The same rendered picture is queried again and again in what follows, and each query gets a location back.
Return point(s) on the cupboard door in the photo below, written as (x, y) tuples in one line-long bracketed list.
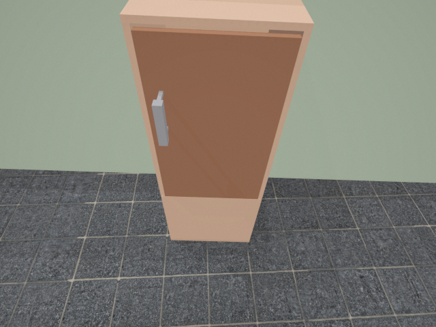
[(223, 94)]

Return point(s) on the handle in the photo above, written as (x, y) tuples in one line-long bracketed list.
[(160, 120)]

